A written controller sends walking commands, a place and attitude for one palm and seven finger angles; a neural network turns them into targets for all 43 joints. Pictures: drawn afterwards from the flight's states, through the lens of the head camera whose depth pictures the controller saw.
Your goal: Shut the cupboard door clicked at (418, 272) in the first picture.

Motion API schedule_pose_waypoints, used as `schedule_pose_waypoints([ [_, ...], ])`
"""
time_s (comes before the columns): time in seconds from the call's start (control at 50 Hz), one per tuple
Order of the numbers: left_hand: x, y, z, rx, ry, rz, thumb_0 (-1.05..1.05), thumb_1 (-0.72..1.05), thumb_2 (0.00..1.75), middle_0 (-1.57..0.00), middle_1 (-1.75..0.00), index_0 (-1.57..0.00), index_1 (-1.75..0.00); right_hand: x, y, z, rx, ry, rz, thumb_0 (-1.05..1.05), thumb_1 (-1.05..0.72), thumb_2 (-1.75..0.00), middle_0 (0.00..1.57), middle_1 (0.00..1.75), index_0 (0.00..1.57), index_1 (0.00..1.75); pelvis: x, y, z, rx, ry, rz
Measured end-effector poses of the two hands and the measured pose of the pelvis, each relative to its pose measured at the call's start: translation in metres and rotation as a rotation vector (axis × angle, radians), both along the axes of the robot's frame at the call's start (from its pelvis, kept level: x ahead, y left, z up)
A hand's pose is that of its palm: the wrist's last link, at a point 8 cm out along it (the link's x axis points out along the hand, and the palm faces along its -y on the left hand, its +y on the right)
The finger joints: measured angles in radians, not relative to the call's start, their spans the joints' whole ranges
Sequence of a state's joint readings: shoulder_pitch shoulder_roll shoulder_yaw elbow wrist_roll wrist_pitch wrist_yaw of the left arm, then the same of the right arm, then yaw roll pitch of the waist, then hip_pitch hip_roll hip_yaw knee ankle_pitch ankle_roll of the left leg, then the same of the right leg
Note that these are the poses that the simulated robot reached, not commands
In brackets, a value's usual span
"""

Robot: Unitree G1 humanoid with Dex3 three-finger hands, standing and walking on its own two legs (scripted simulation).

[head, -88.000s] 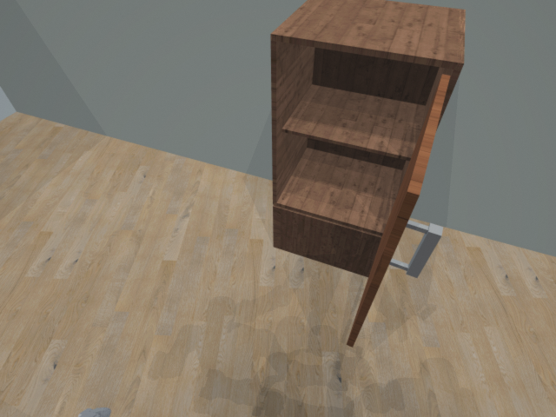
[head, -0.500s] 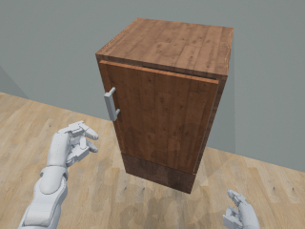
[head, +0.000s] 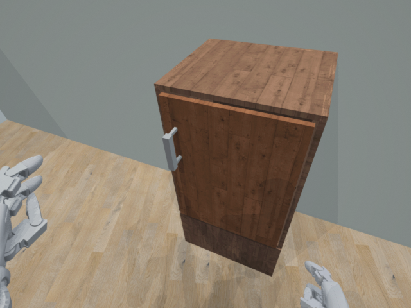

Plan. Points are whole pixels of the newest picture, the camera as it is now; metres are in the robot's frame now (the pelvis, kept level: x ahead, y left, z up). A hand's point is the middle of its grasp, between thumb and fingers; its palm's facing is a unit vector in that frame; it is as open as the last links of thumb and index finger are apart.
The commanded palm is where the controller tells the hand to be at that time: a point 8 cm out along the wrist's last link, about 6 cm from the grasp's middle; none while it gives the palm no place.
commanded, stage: draw the hand back to the body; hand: left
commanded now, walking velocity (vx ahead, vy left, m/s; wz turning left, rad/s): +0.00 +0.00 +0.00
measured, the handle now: (173, 149) +0.58 +0.18 -0.04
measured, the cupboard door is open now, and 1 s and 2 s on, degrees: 0 0 0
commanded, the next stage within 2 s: step back with the hand held close in 0.30 s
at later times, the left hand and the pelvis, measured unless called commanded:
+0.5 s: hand (60, 224) +0.18 +0.24 +0.16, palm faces +0.41 -0.81 -0.43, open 7.4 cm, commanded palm +0.13 +0.28 +0.17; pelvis -0.01 -0.02 +0.00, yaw +0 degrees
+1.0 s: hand (37, 238) +0.16 +0.27 +0.15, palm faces +0.35 -0.80 -0.49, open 7.4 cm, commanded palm +0.10 +0.31 +0.17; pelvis -0.04 +0.01 -0.01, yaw -1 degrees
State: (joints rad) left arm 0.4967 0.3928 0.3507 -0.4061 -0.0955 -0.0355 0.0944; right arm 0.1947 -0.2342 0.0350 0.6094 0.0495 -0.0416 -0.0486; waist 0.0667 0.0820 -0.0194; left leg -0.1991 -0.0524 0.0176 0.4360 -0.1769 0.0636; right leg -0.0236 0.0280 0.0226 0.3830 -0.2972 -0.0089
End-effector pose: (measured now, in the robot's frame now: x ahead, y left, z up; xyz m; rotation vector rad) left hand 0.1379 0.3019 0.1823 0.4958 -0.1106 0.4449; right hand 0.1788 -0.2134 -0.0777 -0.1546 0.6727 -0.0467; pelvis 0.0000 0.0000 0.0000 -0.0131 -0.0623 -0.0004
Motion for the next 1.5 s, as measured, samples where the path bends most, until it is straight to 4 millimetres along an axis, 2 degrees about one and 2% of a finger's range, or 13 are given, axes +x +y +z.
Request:
schedule_pose_waypoints([
  [0.18,0.001,-0.012,-0.016,-0.068,0.016,-0.001,0.01,0.89,0.90,-0.23,-0.33,-0.23,-0.33,-0.004,-0.015,0.001,-0.027,-0.008,-0.015,0.01,-0.90,-0.90,0.20,0.30,0.20,0.30,-0.004,-0.007,0.000,0.003,-0.008,0.005],
  [0.34,0.004,-0.022,-0.005,-0.036,-0.016,-0.044,0.01,0.89,0.90,-0.21,-0.31,-0.21,-0.31,-0.006,-0.024,0.007,-0.023,-0.041,-0.039,0.01,-0.90,-0.90,0.20,0.30,0.20,0.30,-0.004,-0.014,0.000,0.002,-0.015,-0.005],
  [0.44,0.004,-0.024,-0.005,-0.033,-0.005,-0.041,0.01,0.89,0.90,-0.21,-0.31,-0.21,-0.30,-0.008,-0.027,0.005,-0.017,-0.034,-0.043,0.01,-0.90,-0.90,0.20,0.30,0.20,0.30,-0.005,-0.017,0.001,0.003,-0.014,-0.007],
  [0.68,0.009,-0.016,-0.004,0.053,0.017,-0.062,0.01,0.89,0.90,-0.21,-0.31,-0.21,-0.30,-0.020,-0.037,-0.011,-0.045,0.075,-0.113,0.01,-0.90,-0.90,0.20,0.30,0.20,0.30,-0.006,-0.008,-0.002,-0.002,0.059,-0.008],
  [0.84,0.006,-0.008,-0.007,0.061,0.022,-0.096,0.01,0.88,0.90,-0.21,-0.31,-0.21,-0.30,-0.036,-0.030,-0.007,-0.057,0.093,-0.145,0.01,-0.90,-0.90,0.20,0.30,0.20,0.30,-0.020,0.000,-0.004,-0.006,0.071,-0.021],
  [1.06,-0.027,0.011,-0.007,0.092,-0.042,-0.110,0.01,0.88,0.90,-0.21,-0.31,-0.21,-0.30,-0.068,-0.019,0.004,-0.115,0.057,-0.135,0.01,-0.90,-0.90,0.20,0.30,0.21,0.30,-0.051,0.014,-0.009,-0.027,0.072,-0.015],
  [1.18,-0.051,0.018,-0.009,0.110,-0.071,-0.076,0.01,0.88,0.90,-0.21,-0.31,-0.21,-0.30,-0.089,-0.014,-0.002,-0.127,0.058,-0.110,0.01,-0.90,-0.90,0.20,0.30,0.21,0.30,-0.072,0.015,-0.014,-0.033,0.066,0.003],
  [1.34,-0.086,0.013,-0.009,0.105,-0.110,-0.065,0.01,0.88,0.90,-0.21,-0.31,-0.21,-0.30,-0.120,-0.011,-0.011,-0.130,0.095,-0.075,0.01,-0.90,-0.90,0.20,0.30,0.21,0.30,-0.098,0.013,-0.017,-0.035,0.060,0.023],
  [1.42,-0.098,0.015,-0.008,0.100,-0.155,-0.081,0.01,0.88,0.90,-0.21,-0.31,-0.21,-0.30,-0.137,-0.009,-0.013,-0.145,0.112,-0.082,0.01,-0.90,-0.90,0.20,0.30,0.21,0.30,-0.110,0.018,-0.019,-0.043,0.052,0.027],
  [1.5,-0.107,0.025,-0.006,0.119,-0.195,-0.102,0.01,0.88,0.90,-0.21,-0.31,-0.21,-0.30,-0.154,-0.004,-0.011,-0.165,0.106,-0.104,0.01,-0.90,-0.90,0.20,0.30,0.21,0.30,-0.123,0.026,-0.022,-0.062,0.043,0.027],
])
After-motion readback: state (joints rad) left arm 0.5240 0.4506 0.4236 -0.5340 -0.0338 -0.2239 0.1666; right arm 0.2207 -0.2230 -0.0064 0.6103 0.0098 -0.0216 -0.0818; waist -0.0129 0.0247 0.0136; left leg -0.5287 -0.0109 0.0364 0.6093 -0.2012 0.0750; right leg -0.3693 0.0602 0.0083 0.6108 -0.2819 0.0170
